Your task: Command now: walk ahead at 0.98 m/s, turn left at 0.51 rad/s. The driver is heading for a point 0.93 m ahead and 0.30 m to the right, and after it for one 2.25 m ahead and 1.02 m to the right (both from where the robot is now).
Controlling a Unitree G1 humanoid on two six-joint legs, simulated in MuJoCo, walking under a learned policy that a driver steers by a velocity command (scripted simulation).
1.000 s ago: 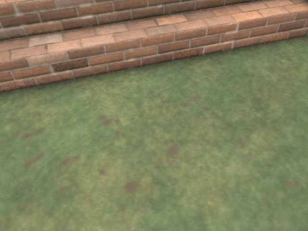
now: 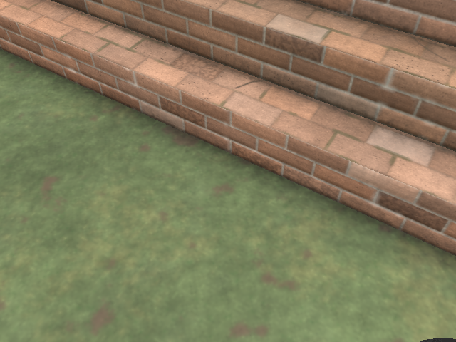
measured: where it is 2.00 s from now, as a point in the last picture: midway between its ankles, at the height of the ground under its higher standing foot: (381, 156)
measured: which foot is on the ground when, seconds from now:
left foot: up 0.00-0.18, down 0.20-0.66, up 0.68-1.00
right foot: down 0.00-0.22, up 0.24-0.62, down 0.64-1.00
